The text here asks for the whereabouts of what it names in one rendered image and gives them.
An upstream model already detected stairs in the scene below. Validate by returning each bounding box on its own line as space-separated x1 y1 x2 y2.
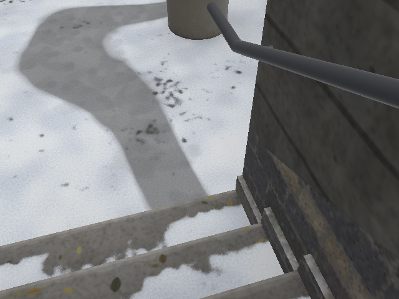
0 190 311 299

